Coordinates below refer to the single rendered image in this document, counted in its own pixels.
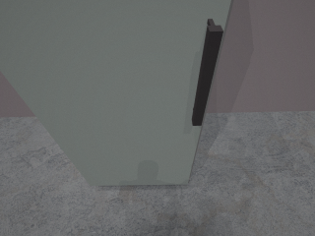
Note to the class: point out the handle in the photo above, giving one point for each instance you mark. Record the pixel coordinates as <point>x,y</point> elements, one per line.
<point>210,55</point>

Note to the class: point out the fridge door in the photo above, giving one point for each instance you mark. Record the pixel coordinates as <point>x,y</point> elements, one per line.
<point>113,82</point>

